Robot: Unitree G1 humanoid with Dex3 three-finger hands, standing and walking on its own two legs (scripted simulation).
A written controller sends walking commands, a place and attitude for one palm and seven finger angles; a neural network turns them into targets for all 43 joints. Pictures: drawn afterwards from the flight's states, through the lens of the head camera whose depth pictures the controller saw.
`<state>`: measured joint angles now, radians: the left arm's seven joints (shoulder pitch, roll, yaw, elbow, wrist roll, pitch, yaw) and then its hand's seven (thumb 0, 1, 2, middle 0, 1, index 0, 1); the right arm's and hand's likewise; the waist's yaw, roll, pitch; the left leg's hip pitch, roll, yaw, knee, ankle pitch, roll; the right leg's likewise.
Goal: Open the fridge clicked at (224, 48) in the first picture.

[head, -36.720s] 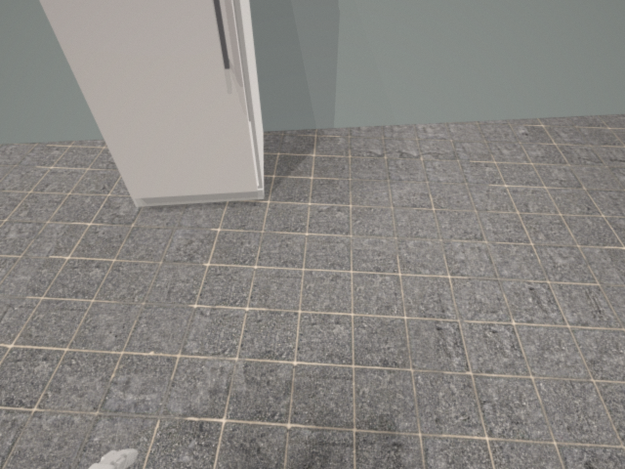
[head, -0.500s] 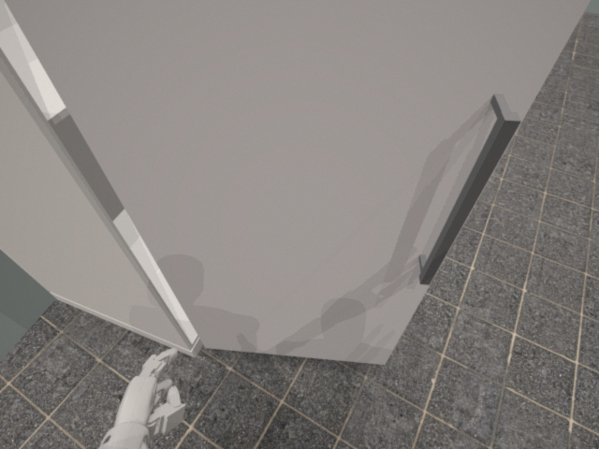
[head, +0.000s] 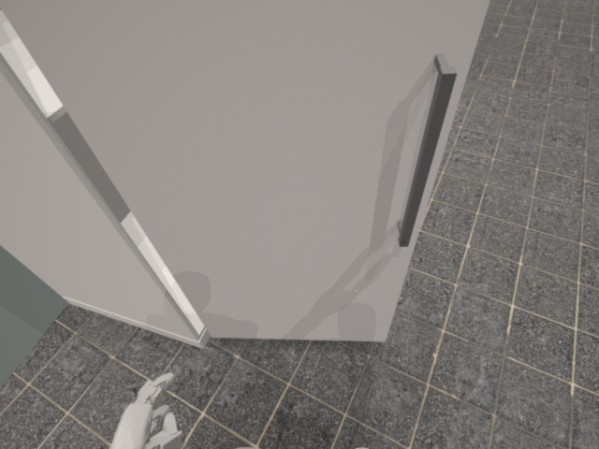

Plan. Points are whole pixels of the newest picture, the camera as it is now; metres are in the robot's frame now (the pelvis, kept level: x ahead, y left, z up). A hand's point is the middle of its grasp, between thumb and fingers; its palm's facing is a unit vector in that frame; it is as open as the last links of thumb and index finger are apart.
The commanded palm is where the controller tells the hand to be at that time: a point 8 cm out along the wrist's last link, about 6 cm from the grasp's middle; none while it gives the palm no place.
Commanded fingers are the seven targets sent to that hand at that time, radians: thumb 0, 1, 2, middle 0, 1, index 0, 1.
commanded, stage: step back with the hand held close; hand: right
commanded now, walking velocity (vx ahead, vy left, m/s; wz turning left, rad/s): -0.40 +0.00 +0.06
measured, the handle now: (418, 169) +0.50 -0.15 +0.09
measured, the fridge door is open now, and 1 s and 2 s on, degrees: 74 74 74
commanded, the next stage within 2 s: stop stepping back and stand still in 0.40 s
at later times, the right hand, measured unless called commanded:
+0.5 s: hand out of the picture +0.13 -0.25 +0.17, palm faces +0.30 +0.83 -0.47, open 7.4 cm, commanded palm +0.06 -0.28 +0.18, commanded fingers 0.00 -0.90 -0.90 0.20 0.30 0.20 0.30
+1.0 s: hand out of the picture -0.02 -0.28 +0.15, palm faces +0.48 +0.83 -0.30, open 7.4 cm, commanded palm -0.09 -0.31 +0.18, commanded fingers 0.00 -0.90 -0.90 0.20 0.30 0.20 0.30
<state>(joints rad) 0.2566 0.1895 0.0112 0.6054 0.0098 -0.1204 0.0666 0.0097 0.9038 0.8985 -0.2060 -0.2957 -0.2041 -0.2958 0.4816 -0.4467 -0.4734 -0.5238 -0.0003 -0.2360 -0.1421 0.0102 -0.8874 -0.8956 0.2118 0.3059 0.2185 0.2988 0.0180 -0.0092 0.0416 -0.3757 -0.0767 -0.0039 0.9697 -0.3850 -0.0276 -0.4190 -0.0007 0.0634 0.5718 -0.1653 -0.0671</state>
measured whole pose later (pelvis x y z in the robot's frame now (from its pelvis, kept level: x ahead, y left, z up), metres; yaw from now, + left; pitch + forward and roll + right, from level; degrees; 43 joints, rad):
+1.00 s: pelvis -0.23 -0.01 +0.01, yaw +0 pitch +1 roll -2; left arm 0.31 0.24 0.02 0.68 0.01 -0.13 0.10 0.01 0.90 0.90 -0.21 -0.30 -0.21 -0.30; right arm 0.41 -0.32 -0.34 -0.32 0.02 -0.15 -0.16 0.01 -0.89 -0.90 0.20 0.30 0.21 0.30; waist -0.01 0.06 -0.12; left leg -0.27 0.06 0.06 0.52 -0.28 0.03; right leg -0.24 -0.06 -0.07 0.61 -0.41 -0.04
